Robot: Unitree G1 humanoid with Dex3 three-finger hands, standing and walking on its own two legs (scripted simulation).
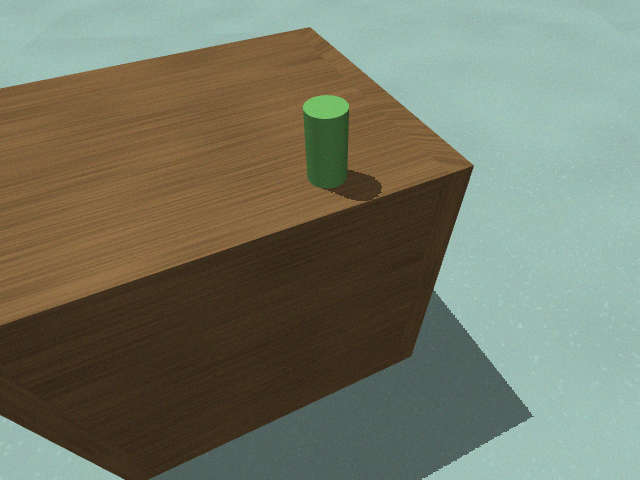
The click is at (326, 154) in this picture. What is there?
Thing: squat round
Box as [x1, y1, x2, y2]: [303, 95, 348, 188]
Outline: 321,95 310,98 304,103 303,116 307,176 312,184 319,187 327,188 339,185 346,178 348,104 344,99 332,95
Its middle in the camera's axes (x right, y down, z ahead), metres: +0.01 -0.17 +0.67
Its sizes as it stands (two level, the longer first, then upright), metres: 0.073 0.073 0.138
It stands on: a support 0.80 m high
